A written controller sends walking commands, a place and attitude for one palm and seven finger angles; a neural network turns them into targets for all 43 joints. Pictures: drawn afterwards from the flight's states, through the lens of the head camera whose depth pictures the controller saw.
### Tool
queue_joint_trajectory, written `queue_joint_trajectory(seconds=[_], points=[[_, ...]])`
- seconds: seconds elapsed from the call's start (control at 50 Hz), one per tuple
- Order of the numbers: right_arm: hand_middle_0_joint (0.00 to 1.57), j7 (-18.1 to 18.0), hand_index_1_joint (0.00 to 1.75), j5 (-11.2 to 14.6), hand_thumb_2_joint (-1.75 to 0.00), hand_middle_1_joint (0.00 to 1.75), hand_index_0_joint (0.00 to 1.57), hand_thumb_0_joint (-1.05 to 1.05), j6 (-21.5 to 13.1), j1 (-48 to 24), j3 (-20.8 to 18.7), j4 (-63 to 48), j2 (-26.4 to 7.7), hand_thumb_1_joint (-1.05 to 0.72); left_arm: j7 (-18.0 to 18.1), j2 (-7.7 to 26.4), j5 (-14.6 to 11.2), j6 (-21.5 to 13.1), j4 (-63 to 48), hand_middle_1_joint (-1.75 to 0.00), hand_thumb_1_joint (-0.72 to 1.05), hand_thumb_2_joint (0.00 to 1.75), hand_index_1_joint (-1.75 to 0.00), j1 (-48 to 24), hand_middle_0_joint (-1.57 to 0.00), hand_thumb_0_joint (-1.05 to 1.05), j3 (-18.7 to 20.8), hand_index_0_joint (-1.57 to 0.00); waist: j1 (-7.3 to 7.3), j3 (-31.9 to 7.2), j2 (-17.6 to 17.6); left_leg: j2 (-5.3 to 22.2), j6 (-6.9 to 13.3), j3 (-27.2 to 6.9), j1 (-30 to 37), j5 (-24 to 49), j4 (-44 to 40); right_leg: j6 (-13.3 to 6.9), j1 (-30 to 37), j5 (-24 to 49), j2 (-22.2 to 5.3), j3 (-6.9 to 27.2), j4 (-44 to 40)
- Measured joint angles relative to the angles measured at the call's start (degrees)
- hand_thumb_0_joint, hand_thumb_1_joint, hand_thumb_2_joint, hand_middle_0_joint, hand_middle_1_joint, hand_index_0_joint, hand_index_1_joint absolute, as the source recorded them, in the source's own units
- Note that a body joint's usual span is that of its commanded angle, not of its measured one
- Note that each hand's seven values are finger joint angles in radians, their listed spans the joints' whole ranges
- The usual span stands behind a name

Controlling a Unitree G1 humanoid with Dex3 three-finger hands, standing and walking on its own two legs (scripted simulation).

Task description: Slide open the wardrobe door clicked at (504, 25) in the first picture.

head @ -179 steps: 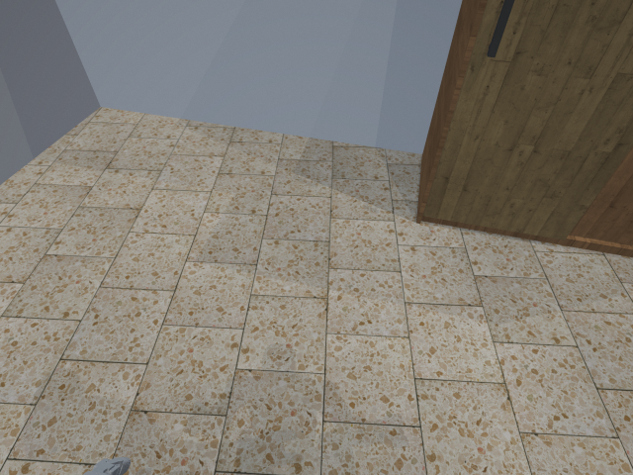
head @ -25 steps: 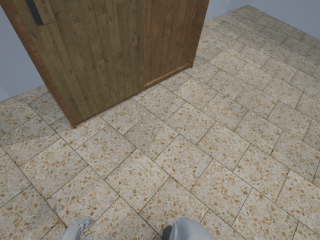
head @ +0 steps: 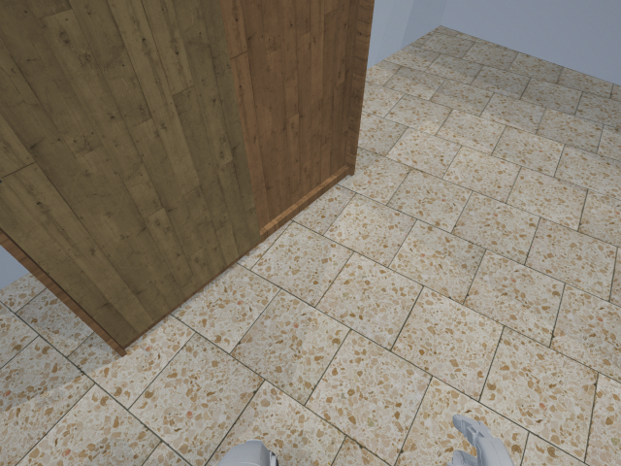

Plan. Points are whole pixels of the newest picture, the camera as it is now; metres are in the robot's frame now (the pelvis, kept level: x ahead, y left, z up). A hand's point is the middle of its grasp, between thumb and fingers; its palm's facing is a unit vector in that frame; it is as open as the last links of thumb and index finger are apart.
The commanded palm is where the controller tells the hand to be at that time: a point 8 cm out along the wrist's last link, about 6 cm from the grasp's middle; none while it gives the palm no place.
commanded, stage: walk to a spot facing it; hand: left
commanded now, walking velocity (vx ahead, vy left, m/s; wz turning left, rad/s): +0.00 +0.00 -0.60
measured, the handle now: out of the picture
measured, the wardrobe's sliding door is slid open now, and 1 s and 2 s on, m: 0.00 0.00 0.00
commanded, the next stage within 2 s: turn to face it in 0.44 s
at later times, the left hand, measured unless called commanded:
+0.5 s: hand (258, 346) +0.31 +0.14 -0.15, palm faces -0.31 -0.90 -0.29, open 7.4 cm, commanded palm none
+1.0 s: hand (250, 357) +0.30 +0.15 -0.17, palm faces -0.19 -0.97 -0.15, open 7.4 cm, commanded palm none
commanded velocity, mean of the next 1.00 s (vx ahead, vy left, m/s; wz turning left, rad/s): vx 0.00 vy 0.00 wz -0.01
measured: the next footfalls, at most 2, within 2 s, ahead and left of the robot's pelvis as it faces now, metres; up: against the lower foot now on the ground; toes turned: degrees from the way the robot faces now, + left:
left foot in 0.02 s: +0.15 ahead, +0.15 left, +0.00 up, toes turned +7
right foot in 0.44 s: +0.20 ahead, -0.15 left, +0.00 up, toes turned -26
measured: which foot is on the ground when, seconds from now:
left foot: up 0.00-0.00, down 0.02-0.44, up 0.46-0.82, down 0.84-1.00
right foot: down 0.00-0.04, up 0.06-0.42, down 0.44-0.86, up 0.88-1.00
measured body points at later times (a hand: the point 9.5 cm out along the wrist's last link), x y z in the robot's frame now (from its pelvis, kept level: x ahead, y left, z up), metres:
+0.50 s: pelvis +0.13 -0.02 -0.01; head +0.17 -0.07 +0.43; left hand +0.33 +0.18 -0.13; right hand +0.06 -0.28 -0.18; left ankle +0.10 +0.14 -0.69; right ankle +0.16 -0.13 -0.73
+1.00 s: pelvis +0.18 +0.00 +0.01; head +0.21 +0.02 +0.46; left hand +0.31 +0.20 -0.15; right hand +0.15 -0.24 -0.13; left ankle +0.21 +0.08 -0.73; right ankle +0.12 -0.13 -0.66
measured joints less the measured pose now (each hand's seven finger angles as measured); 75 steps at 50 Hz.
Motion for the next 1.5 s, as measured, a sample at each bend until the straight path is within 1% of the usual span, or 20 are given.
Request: queue_joint_trajectory(seconds=[0.04,0.1,0.18,0.32,0.44,0.5,0.54,0.6,0.68,0.82,0.86,0.92,1.04,1.16,1.28,1.32,1.34,1.38,1.44,1.5], points=[[0.2,-0.3,0.3,-0.4,-0.9,0.3,0.2,0.0,-1.0,-0.7,0.4,-0.3,0.3,-0.91,0.0,0.2,-0.6,0.6,0.7,-0.3,0.91,0.9,-0.3,1.3,-0.2,0.0,0.4,-0.2,0.41,0.1,-1.1,-0.7,1.5,1.8,3.1,4.0,-2.2,0.8,-2.9,-2.2,-0.2,1.3,9.9],[0.2,-0.4,0.3,-0.2,-0.9,0.3,0.2,0.0,-1.7,-0.3,1.4,-0.8,1.5,-0.91,-0.1,0.8,-0.8,2.1,1.9,-0.3,0.91,0.9,-0.3,0.8,-0.2,0.0,0.8,-0.19,0.25,1.2,-3.1,0.3,3.2,5.5,6.3,-2.6,1.6,2.4,-13.0,-3.8,-1.3,-0.3,35.2],[0.21,-1.2,0.3,0.0,-0.89,0.3,0.2,0.0,-1.3,3.7,1.4,0.6,2.1,-0.91,-1.2,1.1,-0.1,4.0,0.3,-0.3,0.91,0.9,-0.3,-2.3,-0.2,0.01,1.4,-0.19,-1.34,1.2,-3.0,1.7,2.4,7.6,12.3,-3.7,-2.6,4.6,-23.0,1.1,-4.9,-5.7,44.5],[0.21,-1.7,0.3,0.0,-0.9,0.3,0.2,0.0,1.4,9.2,-0.8,4.4,-0.3,-0.93,-2.0,0.0,0.0,5.8,-5.1,-0.3,0.92,0.9,-0.3,-8.6,-0.2,0.0,2.0,-0.19,-3.02,1.6,-1.3,3.3,1.5,12.1,18.0,-5.2,-6.5,6.6,-27.6,8.1,-9.0,-8.6,27.2],[0.2,-1.1,0.3,-0.2,-0.9,0.3,0.2,0.0,2.7,12.4,-2.4,4.5,-2.8,-0.92,-2.0,0.3,0.4,4.8,-6.8,-0.3,0.91,0.9,-0.3,-11.2,-0.2,0.0,1.5,-0.19,-5.75,2.3,0.6,6.4,-1.6,16.0,18.8,-11.9,0.8,5.3,-20.2,12.1,-7.8,-10.3,9.8],[0.2,-1.2,0.3,0.3,-0.9,0.3,0.19,0.01,4.4,11.9,-2.7,4.3,-4.1,-0.92,-1.2,0.0,0.0,3.0,-7.1,-0.3,0.91,0.9,-0.3,-13.3,-0.2,0.0,0.6,-0.19,-5.93,3.8,2.5,6.1,-1.5,7.3,10.7,-19.3,20.0,0.5,-21.4,9.1,-5.8,-10.0,12.8],[0.2,-1.6,0.3,0.5,-0.9,0.3,0.19,0.01,5.1,10.8,-2.5,4.1,-4.1,-0.92,-0.5,-0.2,-0.3,2.9,-7.4,-0.3,0.91,0.9,-0.3,-13.9,-0.2,0.0,0.3,-0.2,-5.76,4.6,2.6,3.8,-1.4,2.8,6.0,-19.3,29.3,-0.1,-20.3,9.6,-5.1,-9.3,11.6],[0.2,-1.7,0.3,0.3,-0.9,0.3,0.19,0.01,5.3,9.1,-1.8,3.4,-3.6,-0.92,0.5,-0.6,-0.4,3.5,-7.0,-0.3,0.91,0.9,-0.3,-13.9,-0.2,0.0,-0.2,-0.2,-5.66,4.2,2.1,2.3,-1.5,-0.3,1.5,-14.8,32.4,-0.4,-18.0,11.5,-3.8,-8.2,7.1],[0.2,-1.6,0.3,0.2,-0.9,0.3,0.19,0.01,4.8,8.5,-0.9,3.1,-2.3,-0.91,1.0,-1.6,0.2,3.7,-5.1,-0.3,0.91,0.9,-0.3,-13.5,-0.2,0.0,-1.3,-0.2,-6.32,1.7,1.6,1.0,-0.8,-1.9,0.3,-11.3,26.6,-0.3,-14.9,13.1,-3.1,-8.1,2.3],[0.2,-1.0,0.3,0.7,-0.9,0.3,0.19,0.0,4.6,11.1,0.4,5.7,0.8,-0.91,0.9,-3.6,0.0,3.5,-3.1,-0.3,0.91,0.9,-0.3,-13.1,-0.2,0.0,-2.7,-0.2,-6.21,-1.6,0.4,-0.7,0.4,-0.7,9.1,-8.3,5.3,1.2,-10.9,11.2,-3.6,-12.1,1.5],[0.2,-0.8,0.3,0.6,-0.9,0.3,0.19,0.0,4.5,11.8,0.6,6.4,1.8,-0.91,1.0,-3.5,-0.3,3.9,-2.8,-0.3,0.91,0.9,-0.3,-13.0,-0.2,0.0,-2.5,-0.2,-6.16,-1.8,-0.9,-1.6,2.2,-0.5,11.0,-7.6,1.2,2.1,-11.3,9.4,-4.7,-13.5,4.0],[0.2,-0.8,0.3,0.0,-0.9,0.3,0.2,0.01,4.5,12.2,0.7,6.4,2.9,-0.93,1.1,-2.8,-0.5,5.1,-2.5,-0.3,0.91,0.9,-0.3,-12.0,-0.2,0.0,-1.6,-0.2,-5.55,-1.6,-3.1,-3.4,5.0,-0.6,10.7,-7.5,0.5,4.5,-14.5,1.9,-5.8,-11.3,12.4],[0.21,-1.4,0.3,0.0,-0.9,0.3,0.2,0.01,3.5,12.1,0.1,5.4,2.5,-0.92,0.9,-0.8,-0.4,5.8,-1.4,-0.3,0.91,0.9,-0.3,-10.8,-0.2,0.0,0.1,-0.2,-5.44,0.4,-1.4,-4.8,5.9,-3.1,11.3,-1.8,-7.5,6.7,-20.9,1.0,-5.6,-6.0,29.1],[0.21,-1.3,0.3,0.1,-0.9,0.3,0.2,0.01,3.3,11.5,-1.0,4.5,1.1,-0.91,1.3,1.4,-0.8,6.1,-1.4,-0.3,0.91,0.9,-0.3,-11.7,-0.2,0.0,1.1,-0.19,-6.06,1.7,-0.3,-5.9,5.4,-6.2,10.7,0.9,-10.1,8.4,-19.9,-0.2,-5.9,-3.4,24.7],[0.21,-0.9,0.3,0.0,-0.9,0.3,0.2,0.01,4.8,10.7,-2.2,4.2,-1.4,-0.91,1.4,1.2,-1.3,5.6,-3.6,-0.3,0.91,0.9,-0.3,-14.8,-0.2,0.0,0.5,-0.19,-6.97,1.7,1.5,-7.4,3.8,-10.7,8.6,2.0,-8.4,7.8,-15.2,1.3,-4.4,-3.1,12.4],[0.21,-0.7,0.3,0.1,-0.9,0.3,0.2,0.01,5.4,10.6,-2.7,3.9,-2.3,-0.91,1.3,0.8,-1.3,5.0,-4.7,-0.3,0.91,0.9,-0.3,-15.0,-0.2,0.0,0.2,-0.19,-6.85,1.0,1.8,-8.3,2.8,-12.0,7.3,1.8,-6.7,7.2,-11.6,5.8,-4.1,-3.7,4.2],[0.21,-0.5,0.3,0.3,-0.9,0.3,0.2,0.01,5.7,10.5,-3.0,3.7,-2.8,-0.91,1.4,0.5,-1.1,4.5,-5.2,-0.3,0.91,0.9,-0.3,-14.8,-0.2,0.0,0.0,-0.19,-6.59,0.6,2.0,-8.6,2.5,-12.2,6.2,0.6,-4.7,5.3,-10.3,8.6,-4.3,-4.3,0.9],[0.21,-0.5,0.3,0.3,-0.9,0.3,0.2,0.01,6.4,9.7,-3.8,3.7,-4.0,-0.91,1.5,-0.6,-0.5,4.2,-5.6,-0.3,0.91,0.9,-0.3,-14.4,-0.2,0.0,-0.8,-0.19,-6.45,0.5,3.1,-8.7,1.7,-11.3,2.8,-9.2,5.4,3.1,-10.1,9.1,-4.6,-5.9,2.3],[0.2,0.1,0.3,-0.2,-0.9,0.3,0.2,0.01,7.2,9.0,-4.4,3.3,-5.4,-0.91,1.5,-1.8,-0.3,4.3,-5.7,-0.3,0.91,0.9,-0.3,-12.6,-0.2,0.0,-1.5,-0.2,-6.41,-0.3,3.1,-8.0,0.9,-7.9,-1.9,-11.7,21.9,2.8,-8.4,8.6,-6.3,-8.0,1.2],[0.2,0.6,0.3,-0.2,-0.9,0.3,0.19,0.01,7.1,8.3,-4.4,2.6,-5.9,-0.91,1.4,-2.2,-0.2,4.3,-5.5,-0.3,0.91,0.9,-0.3,-11.4,-0.2,0.0,-1.9,-0.2,-6.61,-0.1,2.3,-5.7,-0.3,-5.6,-3.0,-9.6,29.4,2.9,-7.0,9.1,-7.8,-9.9,0.1]])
